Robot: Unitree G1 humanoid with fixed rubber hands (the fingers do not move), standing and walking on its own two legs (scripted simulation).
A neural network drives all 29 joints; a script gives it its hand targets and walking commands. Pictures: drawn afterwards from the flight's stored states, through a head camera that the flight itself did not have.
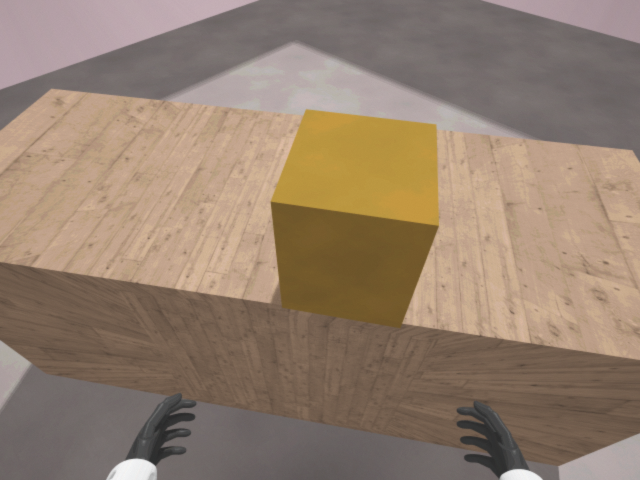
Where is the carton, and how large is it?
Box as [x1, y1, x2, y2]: [271, 109, 438, 327]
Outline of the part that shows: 306,109 271,199 272,219 282,307 400,327 438,226 436,125 428,123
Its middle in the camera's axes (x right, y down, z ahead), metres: +0.06 -0.03 +0.62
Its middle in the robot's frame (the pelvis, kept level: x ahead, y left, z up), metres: +0.48 -0.04 +0.02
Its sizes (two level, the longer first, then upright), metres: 0.210 0.200 0.250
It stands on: a pedestal, 0.66 m high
